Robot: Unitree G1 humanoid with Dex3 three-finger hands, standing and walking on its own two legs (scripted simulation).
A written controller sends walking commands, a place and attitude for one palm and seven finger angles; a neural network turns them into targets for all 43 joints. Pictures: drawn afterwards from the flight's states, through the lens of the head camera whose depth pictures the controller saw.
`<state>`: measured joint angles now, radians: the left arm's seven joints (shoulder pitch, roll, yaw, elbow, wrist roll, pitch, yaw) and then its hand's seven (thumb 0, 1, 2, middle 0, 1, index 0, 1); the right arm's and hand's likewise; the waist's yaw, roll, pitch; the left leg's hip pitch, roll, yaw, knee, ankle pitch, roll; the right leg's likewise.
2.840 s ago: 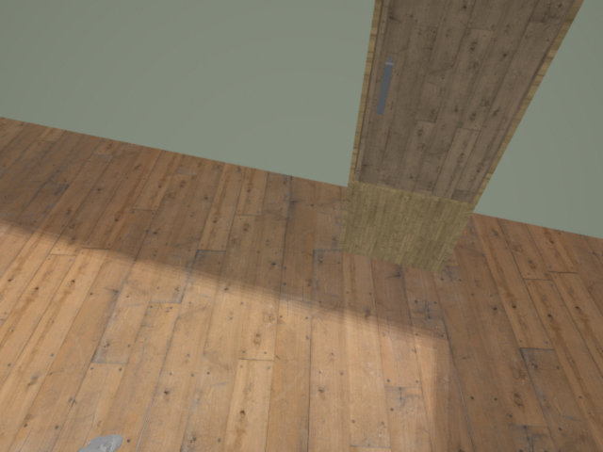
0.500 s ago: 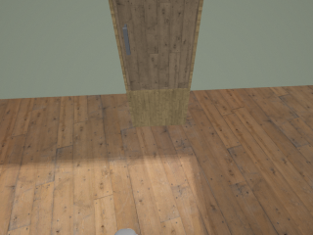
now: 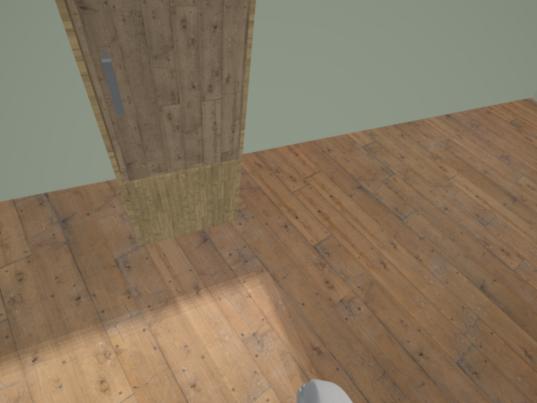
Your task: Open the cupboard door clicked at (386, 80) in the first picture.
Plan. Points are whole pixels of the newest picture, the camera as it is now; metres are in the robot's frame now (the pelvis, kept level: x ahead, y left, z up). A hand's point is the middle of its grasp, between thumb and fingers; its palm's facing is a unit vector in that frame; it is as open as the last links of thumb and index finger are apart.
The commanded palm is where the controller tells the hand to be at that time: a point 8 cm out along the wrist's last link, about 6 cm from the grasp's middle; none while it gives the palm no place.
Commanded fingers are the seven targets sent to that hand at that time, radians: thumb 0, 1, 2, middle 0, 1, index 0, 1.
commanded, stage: walk to a spot facing it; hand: left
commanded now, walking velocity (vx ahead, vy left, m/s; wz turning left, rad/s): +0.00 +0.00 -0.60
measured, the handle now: (112, 83) +0.76 +0.42 +0.01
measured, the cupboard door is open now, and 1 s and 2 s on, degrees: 0 0 0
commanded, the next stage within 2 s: none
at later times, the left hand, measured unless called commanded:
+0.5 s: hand (204, 348) +0.23 +0.11 -0.17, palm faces -0.29 -0.93 -0.25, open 7.4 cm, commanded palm none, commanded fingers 0.00 0.90 0.90 -0.20 -0.30 -0.20 -0.30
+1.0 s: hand (172, 330) +0.27 +0.18 -0.19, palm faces -0.49 -0.85 -0.18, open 7.4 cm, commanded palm none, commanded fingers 0.00 0.90 0.90 -0.20 -0.30 -0.20 -0.30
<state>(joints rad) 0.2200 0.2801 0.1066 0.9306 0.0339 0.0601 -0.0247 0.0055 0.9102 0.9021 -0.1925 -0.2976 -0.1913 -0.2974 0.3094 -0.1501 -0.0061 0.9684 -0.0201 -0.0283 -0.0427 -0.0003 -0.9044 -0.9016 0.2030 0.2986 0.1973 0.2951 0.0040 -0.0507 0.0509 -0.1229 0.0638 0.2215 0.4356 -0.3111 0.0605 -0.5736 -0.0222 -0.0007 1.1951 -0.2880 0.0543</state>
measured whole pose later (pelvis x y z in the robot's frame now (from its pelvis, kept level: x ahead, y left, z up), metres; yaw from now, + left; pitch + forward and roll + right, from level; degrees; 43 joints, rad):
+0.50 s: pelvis +0.07 -0.04 -0.01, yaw -18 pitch -1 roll +1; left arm 0.15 0.19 0.05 0.92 0.01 0.02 0.01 0.00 0.91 0.90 -0.20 -0.30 -0.20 -0.30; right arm 0.25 -0.18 -0.05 0.96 -0.02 0.05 -0.02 0.00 -0.91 -0.90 0.20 0.30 0.20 0.29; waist -0.04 0.02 0.09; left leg -0.48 0.14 0.06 1.21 -0.44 -0.08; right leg -0.28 0.04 -0.04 0.57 -0.28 -0.07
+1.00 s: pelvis +0.11 +0.03 +0.00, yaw -35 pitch +0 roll -2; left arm 0.25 0.27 0.11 0.94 0.03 0.08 -0.02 0.01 0.91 0.90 -0.20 -0.30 -0.19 -0.30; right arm 0.16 -0.17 -0.02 0.87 -0.02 0.01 -0.03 0.00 -0.90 -0.90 0.20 0.30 0.20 0.30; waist 0.04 -0.07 0.06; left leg -0.22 0.09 0.16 0.50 -0.28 0.03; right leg -0.51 0.01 0.03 1.21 -0.40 0.07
